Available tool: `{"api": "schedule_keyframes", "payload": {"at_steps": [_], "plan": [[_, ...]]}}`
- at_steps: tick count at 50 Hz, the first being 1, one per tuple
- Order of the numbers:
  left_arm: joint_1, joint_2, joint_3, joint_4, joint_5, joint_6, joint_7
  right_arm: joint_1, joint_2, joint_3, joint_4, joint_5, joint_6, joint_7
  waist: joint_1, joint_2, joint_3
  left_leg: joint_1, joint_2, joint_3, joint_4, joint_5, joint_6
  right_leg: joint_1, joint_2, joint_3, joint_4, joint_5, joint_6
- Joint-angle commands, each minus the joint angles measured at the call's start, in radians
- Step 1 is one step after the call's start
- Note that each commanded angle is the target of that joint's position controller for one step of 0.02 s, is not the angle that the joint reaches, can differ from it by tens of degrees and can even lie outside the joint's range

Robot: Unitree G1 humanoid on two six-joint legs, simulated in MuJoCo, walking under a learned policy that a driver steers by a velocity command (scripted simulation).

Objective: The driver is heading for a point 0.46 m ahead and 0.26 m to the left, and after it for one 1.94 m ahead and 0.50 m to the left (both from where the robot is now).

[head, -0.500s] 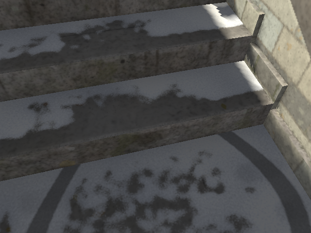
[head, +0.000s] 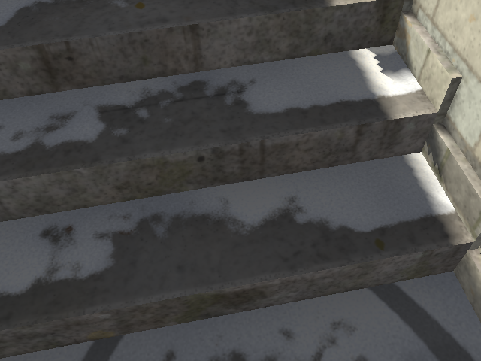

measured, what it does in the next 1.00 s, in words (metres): climbs, turning left: left foot, then right foot 0.17 m higher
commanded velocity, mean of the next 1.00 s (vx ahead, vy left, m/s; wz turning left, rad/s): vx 0.50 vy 0.00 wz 0.55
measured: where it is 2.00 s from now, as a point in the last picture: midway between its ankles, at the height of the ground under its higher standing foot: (94, 169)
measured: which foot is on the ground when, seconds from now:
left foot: up 0.00-0.40, down 0.42-0.98, up 1.00-1.00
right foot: down 0.00-0.42, up 0.44-0.96, down 0.98-1.00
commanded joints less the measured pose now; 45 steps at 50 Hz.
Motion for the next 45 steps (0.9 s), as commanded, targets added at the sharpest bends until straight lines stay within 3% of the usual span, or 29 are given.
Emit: {"api": "schedule_keyframes", "payload": {"at_steps": [1,3,6,11,15,18,19,20,21,22,23,24,25,26,28,31,32,33,34,35,36,38,39,40,41,42,43,44,45], "plan": [[0.073,0.093,0.022,-0.005,0.010,-0.012,0.008,-0.032,-0.085,-0.031,-0.087,-0.004,-0.005,-0.002,0.039,-0.124,-0.085,-0.296,0.127,-0.057,0.066,0.130,0.002,0.308,-0.279,0.291,-0.290,0.040,-0.130],[0.054,0.100,0.026,0.009,0.007,-0.019,0.010,-0.032,-0.049,-0.027,-0.098,0.001,0.015,0.003,0.019,-0.122,-0.058,-0.282,0.139,-0.043,0.046,0.161,-0.009,0.251,-0.267,0.193,-0.330,0.142,-0.139],[0.067,0.129,0.036,0.030,0.013,-0.020,0.017,-0.080,-0.042,-0.028,-0.128,-0.008,0.028,0.007,0.016,-0.092,-0.028,-0.342,0.141,-0.042,-0.032,0.266,-0.029,0.244,-0.261,0.080,-0.355,0.252,-0.152],[0.097,0.170,0.043,0.043,0.008,-0.004,0.032,-0.238,-0.026,-0.015,-0.181,-0.014,0.020,0.034,0.067,-0.067,0.014,-0.309,0.113,0.036,-0.326,0.456,-0.026,0.279,-0.235,-0.063,-0.372,0.274,-0.131],[0.145,0.206,0.053,0.060,-0.009,0.019,0.040,-0.347,-0.026,-0.007,-0.245,-0.015,0.020,0.052,0.091,-0.071,0.038,-0.325,0.093,0.088,-0.443,0.401,0.007,0.415,-0.280,-0.105,-0.318,0.383,-0.112],[0.132,0.234,0.063,0.052,-0.021,0.044,0.044,-0.293,-0.065,-0.024,-0.257,-0.015,0.034,0.057,0.037,-0.130,-0.024,-0.206,0.020,0.161,-0.439,0.229,0.060,0.486,-0.294,-0.144,-0.150,0.757,-0.083],[0.120,0.239,0.065,0.046,-0.026,0.053,0.047,-0.222,-0.093,-0.038,-0.246,-0.013,0.041,0.058,-0.007,-0.141,-0.059,-0.124,-0.015,0.180,-0.452,0.176,0.086,0.482,-0.290,-0.154,-0.030,0.884,-0.073],[0.097,0.237,0.064,0.036,-0.030,0.063,0.051,-0.095,-0.126,-0.061,-0.216,-0.011,0.041,0.055,-0.084,-0.120,-0.117,0.041,-0.061,0.198,-0.540,0.223,0.121,0.435,-0.260,-0.174,0.164,0.914,-0.048],[0.100,0.212,0.052,0.018,-0.020,0.061,0.052,0.065,-0.189,-0.094,-0.166,-0.013,0.042,0.040,-0.151,-0.050,-0.196,0.339,-0.061,0.115,-0.602,0.309,0.159,0.228,-0.212,-0.172,0.433,0.691,-0.002],[0.186,0.051,0.006,-0.030,0.037,0.037,0.040,0.040,-0.316,-0.114,-0.171,-0.014,0.037,0.025,-0.021,0.265,-0.217,0.644,0.209,-0.345,-0.609,0.463,0.295,-0.234,-0.043,-0.151,0.777,-0.306,0.062],[0.152,0.096,-0.001,-0.043,0.007,-0.011,0.024,0.068,-0.274,-0.096,-0.214,-0.034,0.014,0.032,-0.061,0.193,-0.396,0.764,0.336,-0.735,-0.772,0.357,0.435,-0.407,0.052,0.098,0.960,-0.477,0.065],[0.040,0.161,0.017,-0.071,-0.032,-0.036,0.011,0.041,-0.208,-0.080,-0.214,-0.038,-0.001,0.033,-0.087,0.084,-0.297,0.705,0.294,-0.596,-0.806,0.362,0.369,-0.484,-0.012,0.162,0.932,-0.352,0.036],[0.018,0.156,0.011,-0.079,-0.026,-0.047,0.011,-0.025,-0.174,-0.072,-0.224,-0.024,-0.006,0.030,-0.049,0.019,-0.214,0.563,0.259,-0.472,-0.812,0.398,0.325,-0.454,-0.059,0.159,0.837,-0.249,0.020],[0.015,0.156,0.014,-0.066,-0.003,-0.041,0.020,-0.099,-0.149,-0.062,-0.238,-0.015,-0.006,0.026,-0.007,-0.044,-0.154,0.420,0.226,-0.386,-0.825,0.488,0.292,-0.386,-0.093,0.155,0.762,-0.203,0.030],[0.039,0.163,0.024,-0.075,0.018,-0.014,0.024,-0.153,-0.127,-0.049,-0.258,-0.026,-0.006,0.016,0.048,-0.028,-0.122,0.251,0.188,-0.300,-0.858,0.670,0.269,-0.258,-0.106,0.150,0.687,-0.161,0.054],[0.044,0.092,0.005,-0.103,0.030,0.015,0.023,-0.119,-0.136,-0.050,-0.259,-0.023,0.001,0.001,0.057,-0.007,-0.133,0.204,0.148,-0.201,-0.839,0.872,0.263,-0.269,-0.074,0.094,0.669,-0.096,0.100],[0.051,0.053,-0.009,-0.098,0.032,0.028,0.017,-0.080,-0.149,-0.053,-0.247,-0.018,0.016,-0.007,0.046,0.058,-0.150,0.221,0.153,-0.205,-0.846,0.845,0.275,-0.293,-0.048,0.058,0.793,-0.132,0.117],[0.040,0.065,-0.008,-0.111,0.024,0.033,0.015,-0.055,-0.141,-0.048,-0.247,-0.015,0.024,-0.013,0.039,0.045,-0.132,0.218,0.151,-0.216,-0.854,0.761,0.276,-0.348,-0.056,0.070,0.835,-0.123,0.123],[0.035,0.055,-0.007,-0.109,0.015,0.045,0.012,0.014,-0.115,-0.039,-0.228,-0.021,0.033,-0.016,0.012,0.096,-0.130,0.295,0.174,-0.292,-0.820,0.674,0.291,-0.497,-0.035,0.047,1.129,-0.217,0.129],[0.013,0.043,-0.013,-0.134,-0.002,0.047,0.014,0.085,-0.104,-0.029,-0.199,-0.009,0.040,-0.027,0.001,0.088,-0.095,0.370,0.207,-0.369,-0.811,0.485,0.302,-0.706,-0.047,0.080,1.338,-0.295,0.129],[-0.026,0.022,-0.026,-0.166,-0.013,0.042,0.013,0.136,-0.097,-0.019,-0.178,-0.001,0.045,-0.030,-0.010,0.079,-0.042,0.435,0.232,-0.418,-0.806,0.314,0.298,-0.906,-0.059,0.099,1.477,-0.352,0.118],[-0.130,-0.030,-0.056,-0.232,-0.010,0.020,0.005,0.251,-0.081,-0.004,-0.129,-0.020,0.058,-0.029,-0.052,0.053,0.038,0.522,0.238,-0.453,-0.779,0.238,0.270,-1.185,-0.058,0.086,1.715,-0.423,0.101],[-0.172,-0.069,-0.078,-0.264,-0.004,0.005,0.004,0.272,-0.064,0.005,-0.103,-0.030,0.064,-0.027,-0.064,0.047,0.052,0.525,0.228,-0.435,-0.773,0.254,0.249,-1.257,-0.056,0.068,1.786,-0.461,0.093],[-0.206,-0.077,-0.090,-0.299,-0.010,-0.007,0.002,0.271,-0.046,0.015,-0.094,-0.031,0.068,-0.023,-0.061,0.041,0.076,0.494,0.213,-0.421,-0.781,0.248,0.229,-1.280,-0.056,0.057,1.801,-0.475,0.085],[-0.255,-0.099,-0.110,-0.351,-0.001,-0.015,-0.001,0.254,-0.037,0.018,-0.079,-0.026,0.068,-0.022,-0.054,0.052,0.102,0.437,0.200,-0.407,-0.795,0.222,0.206,-1.291,-0.068,0.053,1.765,-0.486,0.079],[-0.303,-0.128,-0.140,-0.428,0.018,-0.020,-0.002,0.192,-0.060,0.019,-0.082,0.007,0.077,-0.024,-0.012,0.039,0.117,0.276,0.136,-0.352,-0.835,0.173,0.172,-1.194,-0.089,0.028,1.539,-0.418,0.074],[-0.329,-0.115,-0.145,-0.479,0.032,-0.024,0.005,0.149,-0.065,0.016,-0.092,0.005,0.082,-0.036,-0.008,0.071,0.094,0.152,0.109,-0.342,-0.904,0.211,0.175,-1.057,-0.092,-0.004,1.407,-0.362,0.080],[-0.323,-0.102,-0.156,-0.535,0.075,-0.022,0.010,0.070,-0.100,0.001,-0.123,0.019,0.084,-0.044,0.036,0.057,0.020,-0.086,0.094,-0.289,-1.054,0.331,0.177,-0.638,-0.108,-0.043,1.083,-0.256,0.060],[-0.312,-0.087,-0.139,-0.551,0.081,-0.024,0.025,0.036,-0.123,-0.014,-0.136,0.034,0.077,-0.048,0.062,0.111,-0.056,-0.187,0.101,-0.272,-1.118,0.470,0.168,-0.297,-0.093,-0.053,0.923,-0.184,0.043]]}}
